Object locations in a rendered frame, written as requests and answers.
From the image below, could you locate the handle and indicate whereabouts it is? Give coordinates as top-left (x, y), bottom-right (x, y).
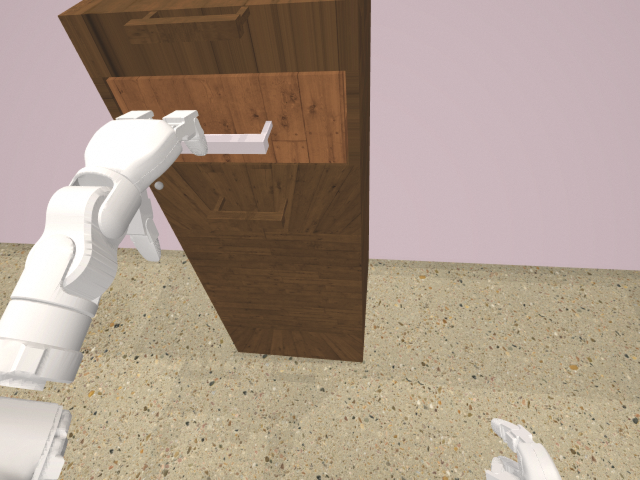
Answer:
top-left (206, 210), bottom-right (285, 229)
top-left (181, 121), bottom-right (273, 154)
top-left (124, 14), bottom-right (244, 44)

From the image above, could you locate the drawer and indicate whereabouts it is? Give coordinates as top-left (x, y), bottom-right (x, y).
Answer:
top-left (106, 71), bottom-right (348, 163)

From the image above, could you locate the right robot hand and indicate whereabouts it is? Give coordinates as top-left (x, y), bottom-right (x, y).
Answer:
top-left (485, 418), bottom-right (562, 480)

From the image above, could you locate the left robot hand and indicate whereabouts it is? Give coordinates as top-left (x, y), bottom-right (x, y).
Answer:
top-left (84, 110), bottom-right (208, 262)

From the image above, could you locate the left robot upper arm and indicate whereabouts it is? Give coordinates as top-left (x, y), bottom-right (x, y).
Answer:
top-left (0, 396), bottom-right (72, 480)

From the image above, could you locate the cabinet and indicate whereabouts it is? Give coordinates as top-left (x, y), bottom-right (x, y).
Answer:
top-left (58, 0), bottom-right (371, 362)

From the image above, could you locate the left robot forearm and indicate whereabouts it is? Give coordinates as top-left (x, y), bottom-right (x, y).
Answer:
top-left (0, 166), bottom-right (142, 391)

